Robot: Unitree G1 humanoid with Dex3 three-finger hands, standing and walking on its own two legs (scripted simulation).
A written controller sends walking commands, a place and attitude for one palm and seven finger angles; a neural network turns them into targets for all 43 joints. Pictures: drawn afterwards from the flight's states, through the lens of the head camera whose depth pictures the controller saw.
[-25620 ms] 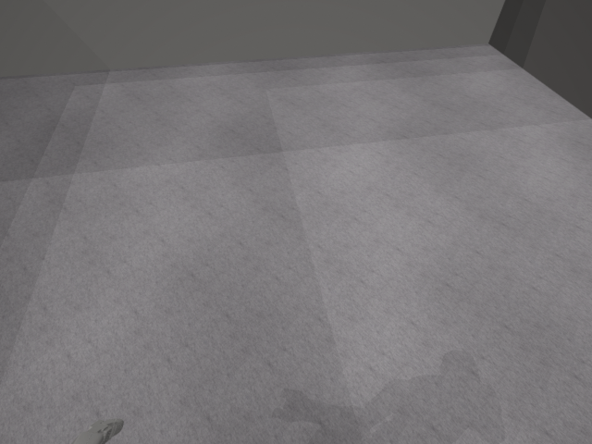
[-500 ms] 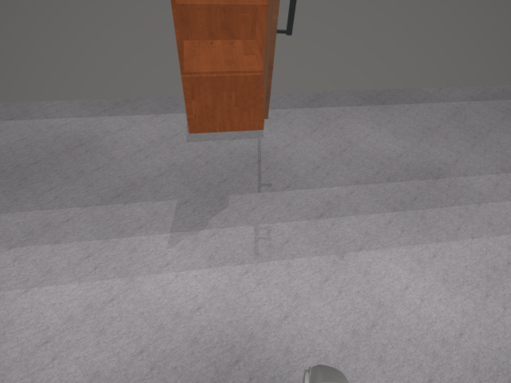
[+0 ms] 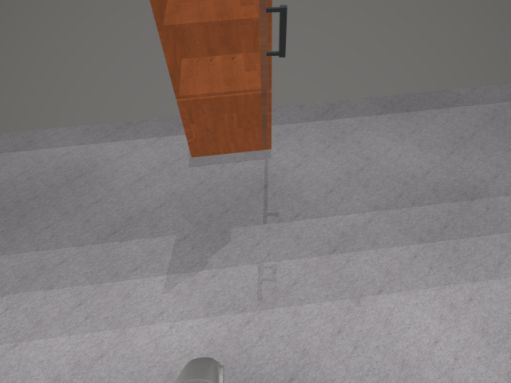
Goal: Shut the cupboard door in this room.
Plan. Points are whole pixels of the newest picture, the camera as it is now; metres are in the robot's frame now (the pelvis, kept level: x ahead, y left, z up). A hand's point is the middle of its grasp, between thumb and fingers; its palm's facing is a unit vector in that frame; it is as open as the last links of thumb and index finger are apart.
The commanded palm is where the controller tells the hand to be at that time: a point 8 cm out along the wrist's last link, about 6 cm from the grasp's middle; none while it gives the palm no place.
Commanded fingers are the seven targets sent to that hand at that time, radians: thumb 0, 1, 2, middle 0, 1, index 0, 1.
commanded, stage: turn or walk to find it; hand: left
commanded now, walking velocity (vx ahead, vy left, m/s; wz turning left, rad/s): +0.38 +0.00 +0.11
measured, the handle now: (276, 32) +1.03 -0.03 +0.07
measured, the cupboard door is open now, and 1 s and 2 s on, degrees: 81 81 81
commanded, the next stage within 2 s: stand and wait in 0.60 s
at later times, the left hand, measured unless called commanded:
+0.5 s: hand (141, 345) +0.22 +0.24 -0.17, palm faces +0.08 -0.98 -0.15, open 7.4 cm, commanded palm none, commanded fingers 0.00 0.90 0.90 -0.20 -0.30 -0.20 -0.30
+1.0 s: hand (196, 231) +0.47 +0.17 -0.16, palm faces +0.05 -0.97 -0.22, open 7.1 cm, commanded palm none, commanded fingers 0.00 0.90 0.90 -0.20 -0.30 -0.20 -0.30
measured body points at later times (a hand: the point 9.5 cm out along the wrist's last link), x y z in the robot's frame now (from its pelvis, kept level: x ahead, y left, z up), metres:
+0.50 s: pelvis +0.21 +0.07 +0.00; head +0.22 +0.08 +0.45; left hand +0.21 +0.30 -0.16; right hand +0.27 -0.17 -0.13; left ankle +0.20 +0.14 -0.74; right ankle +0.23 -0.08 -0.64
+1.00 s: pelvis +0.37 +0.00 -0.01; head +0.39 -0.03 +0.44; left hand +0.47 +0.22 -0.14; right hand +0.35 -0.22 -0.18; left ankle +0.33 +0.15 -0.68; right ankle +0.46 -0.09 -0.74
